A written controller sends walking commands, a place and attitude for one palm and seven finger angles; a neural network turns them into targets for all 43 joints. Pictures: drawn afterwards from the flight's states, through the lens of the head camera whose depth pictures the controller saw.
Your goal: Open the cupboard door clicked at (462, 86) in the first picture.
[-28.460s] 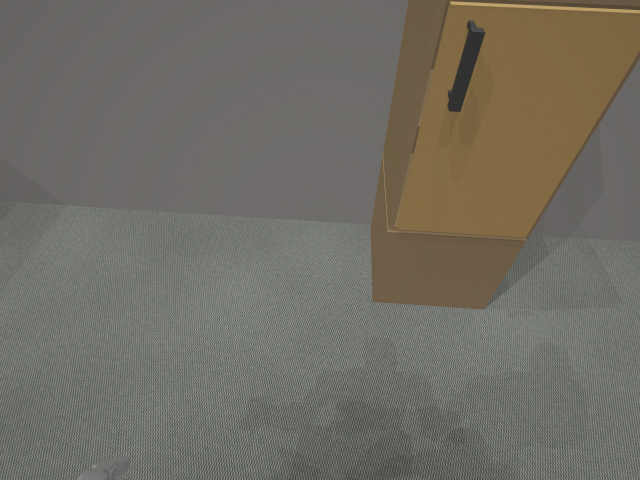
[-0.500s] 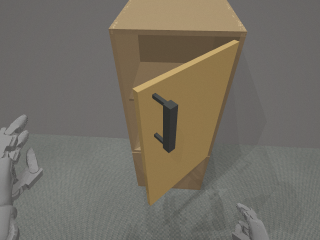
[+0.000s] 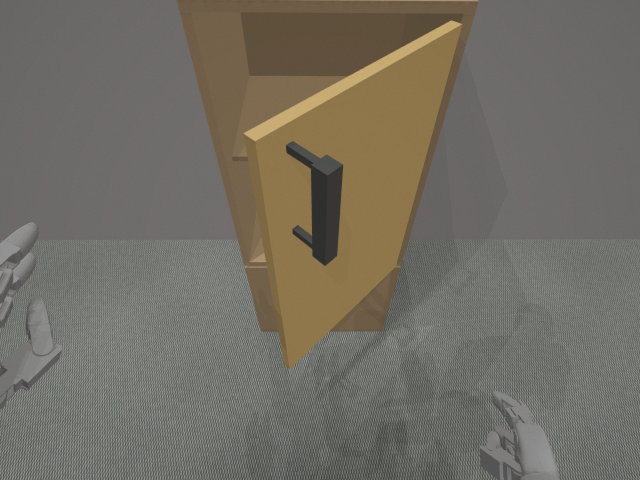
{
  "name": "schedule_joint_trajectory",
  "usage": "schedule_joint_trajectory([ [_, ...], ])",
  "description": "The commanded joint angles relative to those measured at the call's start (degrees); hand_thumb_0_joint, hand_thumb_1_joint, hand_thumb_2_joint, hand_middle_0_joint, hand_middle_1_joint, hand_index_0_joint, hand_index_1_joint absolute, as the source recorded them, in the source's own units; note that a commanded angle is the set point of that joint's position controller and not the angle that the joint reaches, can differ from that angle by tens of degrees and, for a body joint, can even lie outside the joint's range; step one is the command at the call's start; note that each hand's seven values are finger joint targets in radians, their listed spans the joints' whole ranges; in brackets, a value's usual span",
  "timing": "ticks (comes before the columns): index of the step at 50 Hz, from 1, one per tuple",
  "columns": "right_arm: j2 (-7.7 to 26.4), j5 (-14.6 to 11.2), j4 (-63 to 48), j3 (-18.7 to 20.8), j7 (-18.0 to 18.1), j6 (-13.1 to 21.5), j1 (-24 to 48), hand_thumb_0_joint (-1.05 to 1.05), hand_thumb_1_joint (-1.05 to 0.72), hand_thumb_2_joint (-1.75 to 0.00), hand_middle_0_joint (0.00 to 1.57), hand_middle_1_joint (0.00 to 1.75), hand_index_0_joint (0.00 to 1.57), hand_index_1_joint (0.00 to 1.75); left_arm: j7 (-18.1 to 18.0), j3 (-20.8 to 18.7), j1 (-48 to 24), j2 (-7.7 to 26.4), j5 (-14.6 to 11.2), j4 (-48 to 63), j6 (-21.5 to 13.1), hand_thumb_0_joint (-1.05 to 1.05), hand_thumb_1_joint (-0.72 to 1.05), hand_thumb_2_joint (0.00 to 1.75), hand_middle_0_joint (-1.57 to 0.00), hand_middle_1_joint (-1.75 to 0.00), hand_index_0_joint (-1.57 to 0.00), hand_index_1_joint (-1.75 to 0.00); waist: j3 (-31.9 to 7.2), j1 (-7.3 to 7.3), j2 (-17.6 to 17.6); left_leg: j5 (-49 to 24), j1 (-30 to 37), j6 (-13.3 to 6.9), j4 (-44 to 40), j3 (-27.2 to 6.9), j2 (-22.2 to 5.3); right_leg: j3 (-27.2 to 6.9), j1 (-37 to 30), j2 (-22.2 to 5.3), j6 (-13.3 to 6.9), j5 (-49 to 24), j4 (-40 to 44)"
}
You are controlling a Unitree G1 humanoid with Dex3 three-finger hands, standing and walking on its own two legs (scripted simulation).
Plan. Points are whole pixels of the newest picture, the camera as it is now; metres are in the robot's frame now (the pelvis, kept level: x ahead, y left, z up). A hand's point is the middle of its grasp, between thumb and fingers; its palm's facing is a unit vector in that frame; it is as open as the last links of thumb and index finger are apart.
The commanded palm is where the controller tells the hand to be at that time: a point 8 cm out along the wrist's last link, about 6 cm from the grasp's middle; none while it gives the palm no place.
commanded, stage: step back with the hand held close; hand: left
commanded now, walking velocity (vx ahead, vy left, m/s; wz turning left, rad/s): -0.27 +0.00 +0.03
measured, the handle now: (312, 206) +0.39 +0.04 +0.15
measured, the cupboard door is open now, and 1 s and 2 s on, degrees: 45 45 45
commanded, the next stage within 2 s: stop stepping back and stand still in 0.68 s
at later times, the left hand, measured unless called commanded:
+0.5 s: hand out of the picture +0.08 +0.30 +0.15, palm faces +0.48 -0.78 -0.40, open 7.4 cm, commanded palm +0.02 +0.35 +0.18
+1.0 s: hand out of the picture -0.04 +0.31 +0.18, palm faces +0.38 -0.85 -0.37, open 7.4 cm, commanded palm -0.08 +0.35 +0.18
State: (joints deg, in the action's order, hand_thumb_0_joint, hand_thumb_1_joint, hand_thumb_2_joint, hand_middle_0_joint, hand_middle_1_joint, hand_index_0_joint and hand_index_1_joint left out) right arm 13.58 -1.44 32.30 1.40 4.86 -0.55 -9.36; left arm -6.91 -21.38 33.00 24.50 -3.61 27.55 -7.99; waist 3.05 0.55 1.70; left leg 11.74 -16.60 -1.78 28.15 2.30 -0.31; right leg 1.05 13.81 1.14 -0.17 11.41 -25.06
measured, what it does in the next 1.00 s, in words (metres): walks backwards: right foot, then left foot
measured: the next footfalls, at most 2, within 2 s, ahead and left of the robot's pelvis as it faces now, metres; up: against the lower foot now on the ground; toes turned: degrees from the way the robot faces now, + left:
right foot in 0.84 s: -0.35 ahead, -0.07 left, +0.00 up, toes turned -5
left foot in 0.96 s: -0.05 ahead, +0.10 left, +0.00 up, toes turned -4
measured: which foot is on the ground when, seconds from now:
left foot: down 0.00-0.84, up 0.86-0.94, down 0.96-1.00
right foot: down 0.00-0.48, up 0.50-0.82, down 0.84-0.98, up 1.00-1.00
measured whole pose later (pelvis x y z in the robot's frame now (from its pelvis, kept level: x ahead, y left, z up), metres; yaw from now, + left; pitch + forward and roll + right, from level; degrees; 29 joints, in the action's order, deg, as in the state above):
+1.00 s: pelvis -0.24 +0.06 -0.03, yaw -4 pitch -2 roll -3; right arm 10.2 -0.4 38.2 -1.7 3.3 6.5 -13.0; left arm -6.6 -26.0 28.8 28.2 -4.8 34.5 -11.3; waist -3.1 0.9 -3.4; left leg 7.7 -29.0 -3.8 38.3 2.4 2.4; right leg 0.7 3.7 1.0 0.5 31.6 -41.1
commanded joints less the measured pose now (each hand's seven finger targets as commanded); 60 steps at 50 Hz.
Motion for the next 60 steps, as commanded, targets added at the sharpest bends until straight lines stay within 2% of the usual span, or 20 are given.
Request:
schedule_joint_trajectory([
  [1,6.36,0.35,-9.87,1.84,0.54,3.44,4.38,0.0,-0.9,-0.9,0.2,0.3,0.2,0.3,-2.25,-9.54,0.07,10.14,0.23,13.73,-4.15,0.0,0.9,0.9,-0.2,-0.3,-0.2,-0.3,-12.1,0.32,1.25,-14.51,3.39,-0.29,-1.78,-5.7,-5.16,-4.63,-2.9,-5.18,0.01,-14.38,0.42],
  [12,7.7,1.04,-10.22,1.87,0.56,6.34,2.76,0.0,-0.9,-0.9,0.2,0.3,0.2,0.3,-2.94,-10.9,-4.15,8.98,2.96,11.83,-7.1,0.0,0.9,0.9,-0.2,-0.3,-0.2,-0.3,-4.16,-0.07,5.89,28.62,-26.36,-4.1,-12.11,-11.85,-9.96,-4.02,-11.56,-1.06,0.35,7.26,-10.44],
  [20,5.36,1.86,-6.31,1.31,-0.33,7.83,0.53,0.0,-0.9,-0.9,0.2,0.3,0.2,0.3,-4.28,-9.14,-7.59,9.77,2.46,15.96,-8.35,0.0,0.9,0.9,-0.2,-0.3,-0.2,-0.3,-7.39,-1.71,-10.53,12.36,5.79,1.22,19.49,-4.18,-0.39,-15.19,23.31,-15.61,-6.4,17.33,8.57],
  [22,6.8,1.84,-6.53,1.44,0.34,7.77,1.46,0.0,-0.9,-0.9,0.2,0.3,0.2,0.3,-4.36,-9.88,-9.39,10.86,2.36,17.77,-8.52,0.0,0.9,0.9,-0.2,-0.3,-0.2,-0.3,-4.74,-1.93,-2.21,16.1,2.9,0.01,5.68,-9.37,-3.76,-9.18,23.37,-9.49,-3.14,19.85,1.04],
  [24,8.0,2.48,-7.65,1.22,1.15,9.15,3.28,0.0,-0.9,-0.9,0.2,0.3,0.2,0.3,-4.6,-11.89,-9.56,10.15,2.83,18.7,-9.42,0.0,0.9,0.9,-0.2,-0.3,-0.2,-0.3,-5.11,-1.22,22.89,37.03,-23.05,-6.81,-22.66,-31.47,-20.21,-0.95,3.2,3.91,1.8,16.25,-35.93],
  [27,6.02,2.14,-5.44,2.67,-0.06,10.78,2.4,0.0,-0.9,-0.9,0.2,0.3,0.2,0.3,-4.34,-14.22,-10.76,13.93,2.61,20.14,-10.42,0.0,0.9,0.9,-0.2,-0.3,-0.2,-0.3,-11.08,-0.41,6.35,23.28,-16.56,-4.86,-18.2,-23.2,-19.68,-5.31,3.18,3.8,1.13,18.15,-49.59],
  [37,4.38,2.56,-2.64,1.5,-2.14,11.52,2.5,0.0,-0.9,-0.9,0.2,0.3,0.2,0.3,-3.0,-8.63,-6.5,10.04,-0.87,17.1,-7.87,0.0,0.9,0.9,-0.2,-0.3,-0.2,-0.3,-16.77,0.4,14.01,11.64,4.03,5.87,-24.07,-7.87,-10.91,5.82,-3.74,6.6,-2.41,24.97,-12.32],
  [39,3.66,2.59,-2.18,1.1,-2.84,10.79,2.49,0.0,-0.9,-0.9,0.2,0.3,0.2,0.3,-2.61,-10.05,-7.25,11.7,-1.59,18.33,-8.69,0.0,0.9,0.9,-0.2,-0.3,-0.2,-0.3,-18.67,1.06,9.27,-2.12,11.19,8.5,-14.53,-3.46,-7.78,3.55,-2.3,3.22,-5.03,19.28,6.35],
  [42,3.62,1.67,-2.19,0.3,-2.16,9.98,4.38,0.0,-0.9,-0.9,0.2,0.3,0.2,0.3,-2.9,-15.9,-5.66,18.23,-1.62,21.9,-9.94,0.0,0.9,0.9,-0.2,-0.3,-0.2,-0.3,-12.44,1.74,-9.77,8.4,5.22,5.07,25.17,-1.96,1.96,-13.68,12.65,-17.69,-11.37,-2.19,14.11],
  [44,3.22,3.06,-3.93,-1.5,-3.42,10.89,4.01,0.0,-0.9,-0.9,0.2,0.3,0.2,0.3,-2.44,-16.78,-7.06,19.53,-1.45,19.99,-8.99,0.0,0.9,0.9,-0.2,-0.3,-0.2,-0.3,-13.84,0.35,-10.59,6.0,-2.56,4.64,26.33,-5.29,-3.59,-13.28,6.08,-21.48,-13.31,-5.34,7.42],
  [46,4.77,0.34,-4.4,0.6,-0.89,10.1,3.68,0.0,-0.9,-0.9,0.2,0.3,0.2,0.3,-0.95,-11.48,-9.66,11.97,-1.3,15.81,-4.97,0.0,0.9,0.9,-0.2,-0.3,-0.2,-0.3,-7.76,-2.47,-13.82,-8.1,3.93,2.09,11.69,-1.95,-0.28,-0.99,3.14,-9.59,-5.76,-15.65,-1.92],
  [47,5.25,0.32,-2.95,0.44,-0.27,10.45,2.38,0.0,-0.9,-0.9,0.2,0.3,0.2,0.3,-0.56,-11.04,-11.0,11.53,-1.82,13.96,-3.59,0.0,0.9,0.9,-0.2,-0.3,-0.2,-0.3,-8.15,-3.92,-3.85,-11.44,14.09,1.6,6.45,-3.04,-0.36,2.93,9.79,-6.8,-2.33,-7.55,-10.05],
  [49,6.8,1.25,-3.64,-0.14,-0.15,11.15,2.45,0.0,-0.9,-0.9,0.2,0.3,0.2,0.3,-0.77,-9.64,-15.08,12.15,-1.3,12.02,-3.58,0.0,0.9,0.9,-0.2,-0.3,-0.2,-0.3,-6.17,-2.98,22.61,-1.38,7.13,-3.02,-14.3,-27.59,-12.76,-0.43,8.14,3.09,0.54,21.98,-30.34],
  [50,5.88,1.61,-3.43,-0.95,-0.44,11.57,2.29,0.0,-0.9,-0.9,0.2,0.3,0.2,0.3,-1.22,-9.51,-17.31,12.91,-0.29,9.5,-3.98,0.0,0.9,0.9,-0.2,-0.3,-0.2,-0.3,-3.41,-2.12,17.49,15.15,-0.57,-2.97,-20.49,-32.19,-14.17,-4.03,6.1,2.97,-0.42,22.8,-32.97],
  [53,5.72,2.66,-4.57,-0.12,-1.14,11.05,5.48,0.0,-0.9,-0.9,0.2,0.3,0.2,0.3,-1.68,-11.07,-11.14,13.39,-0.39,13.81,-3.86,0.0,0.9,0.9,-0.2,-0.3,-0.2,-0.3,-6.7,1.53,13.33,32.9,-13.0,13.99,-32.29,-19.94,-9.63,4.08,-7.55,7.65,-2.47,20.67,-31.68],
  [55,5.19,3.0,-5.89,0.91,-1.76,10.57,6.13,0.0,-0.9,-0.9,0.2,0.3,0.2,0.3,-1.63,-9.92,-1.93,10.78,-0.4,17.2,-3.4,0.0,0.9,0.9,-0.2,-0.3,-0.2,-0.3,-8.94,3.11,18.99,24.99,-20.9,15.85,-28.35,-4.14,-3.99,10.26,-21.72,9.45,-3.55,21.93,-21.11],
  [56,4.88,2.41,-6.03,0.91,-2.18,10.3,5.11,0.0,-0.9,-0.9,0.2,0.3,0.2,0.3,-1.75,-10.18,2.15,11.31,0.13,18.3,-3.99,0.0,0.9,0.9,-0.2,-0.3,-0.2,-0.3,-8.2,3.2,14.14,23.42,-22.07,12.3,-14.55,0.96,-0.92,8.34,-21.11,6.14,-5.71,23.39,-11.6],
  [57,4.18,0.79,-5.8,0.85,-2.37,9.63,3.09,0.0,-0.9,-0.9,0.2,0.3,0.2,0.3,-1.9,-12.28,6.18,13.89,0.74,19.18,-4.15,0.0,0.9,0.9,-0.2,-0.3,-0.2,-0.3,-8.14,2.86,-6.15,17.67,-13.21,7.64,16.55,7.53,4.31,-2.38,-5.31,-3.83,-8.79,24.48,3.76],
  [58,4.97,-0.02,-6.22,2.19,-2.02,8.82,4.2,0.0,-0.9,-0.9,0.2,0.3,0.2,0.3,-1.0,-10.11,4.83,11.96,0.31,21.61,-3.96,0.0,0.9,0.9,-0.2,-0.3,-0.2,-0.3,-3.01,1.53,-20.58,17.0,-13.25,4.89,46.58,-2.8,5.23,-28.12,17.56,-20.89,-13.47,29.87,16.5],
  [60,5.22,2.14,-4.19,1.96,-1.88,8.15,2.22,0.0,-0.9,-0.9,0.2,0.3,0.2,0.3,0.8,-16.12,-7.8,19.85,-0.01,28.95,-5.98,0.0,0.9,0.9,-0.2,-0.3,-0.2,-0.3,-4.44,-3.43,-9.97,6.06,-12.82,4.73,62.27,-4.98,0.58,-18.49,32.1,-22.01,-12.15,28.84,14.79],
])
